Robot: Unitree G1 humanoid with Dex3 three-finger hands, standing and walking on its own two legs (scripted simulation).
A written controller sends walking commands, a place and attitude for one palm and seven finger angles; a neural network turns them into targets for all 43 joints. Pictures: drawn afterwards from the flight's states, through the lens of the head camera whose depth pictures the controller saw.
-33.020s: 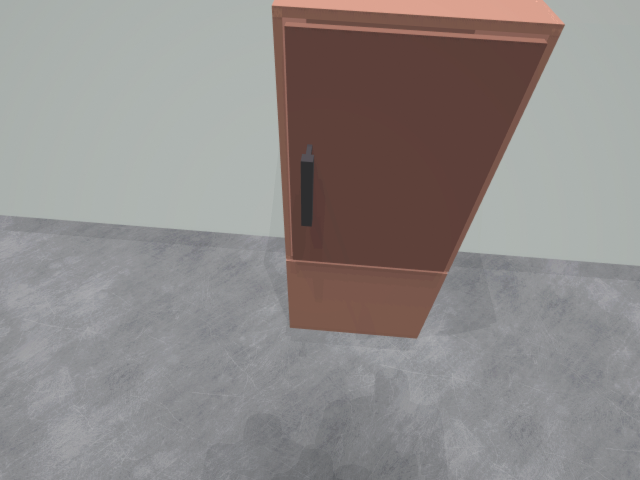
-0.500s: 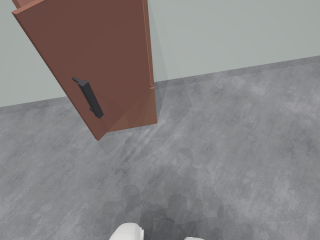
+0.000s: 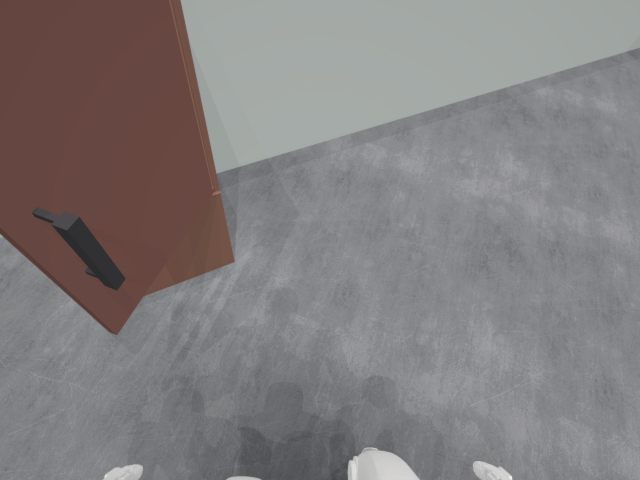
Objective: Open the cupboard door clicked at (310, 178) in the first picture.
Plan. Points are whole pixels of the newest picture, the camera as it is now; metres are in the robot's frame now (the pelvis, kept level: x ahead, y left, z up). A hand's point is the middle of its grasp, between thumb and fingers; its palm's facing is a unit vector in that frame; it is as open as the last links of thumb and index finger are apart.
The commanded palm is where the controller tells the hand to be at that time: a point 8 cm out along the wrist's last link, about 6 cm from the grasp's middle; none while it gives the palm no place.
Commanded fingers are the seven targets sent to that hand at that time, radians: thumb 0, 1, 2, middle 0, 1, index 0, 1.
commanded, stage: walk to a spot facing it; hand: left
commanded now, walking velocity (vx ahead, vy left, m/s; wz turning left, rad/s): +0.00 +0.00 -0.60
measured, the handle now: (81, 250) +0.38 +0.39 -0.06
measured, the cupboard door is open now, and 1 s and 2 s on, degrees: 43 43 43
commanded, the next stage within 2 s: turn to face it in 1.90 s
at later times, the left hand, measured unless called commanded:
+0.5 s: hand (255, 410) +0.21 +0.11 -0.16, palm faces -0.36 -0.90 -0.24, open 7.4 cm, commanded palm none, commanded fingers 0.00 0.90 0.90 -0.20 -0.30 -0.20 -0.30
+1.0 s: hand (321, 352) +0.31 +0.02 -0.17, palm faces -0.59 -0.77 -0.24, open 7.4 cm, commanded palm none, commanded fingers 0.00 0.90 0.90 -0.20 -0.30 -0.20 -0.30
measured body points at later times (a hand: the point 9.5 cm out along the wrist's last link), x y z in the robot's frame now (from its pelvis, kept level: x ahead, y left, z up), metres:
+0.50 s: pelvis +0.05 -0.04 +0.00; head +0.10 -0.07 +0.44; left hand +0.23 +0.15 -0.14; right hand +0.02 -0.31 -0.15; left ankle +0.10 +0.11 -0.68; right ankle +0.01 -0.14 -0.74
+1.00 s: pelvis +0.11 -0.09 -0.02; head +0.14 -0.13 +0.42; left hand +0.34 +0.06 -0.15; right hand -0.03 -0.31 -0.17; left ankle +0.13 +0.08 -0.71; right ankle +0.04 -0.16 -0.74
